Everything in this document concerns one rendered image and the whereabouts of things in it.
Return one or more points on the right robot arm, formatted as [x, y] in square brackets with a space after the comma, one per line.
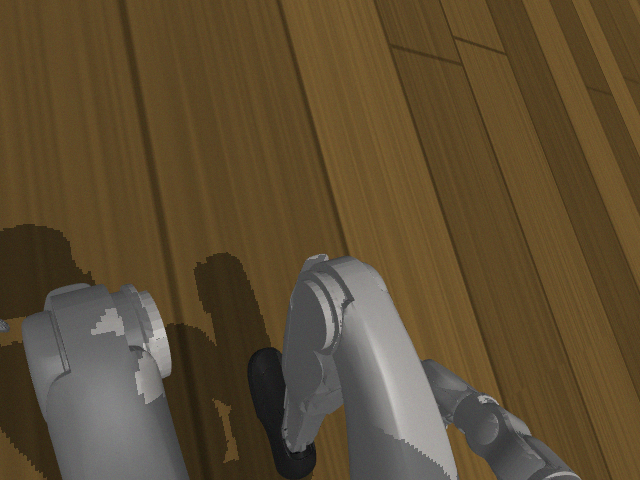
[506, 443]

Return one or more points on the right robot foot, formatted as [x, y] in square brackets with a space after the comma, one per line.
[267, 388]

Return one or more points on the right robot hand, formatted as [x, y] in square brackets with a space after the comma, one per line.
[448, 388]

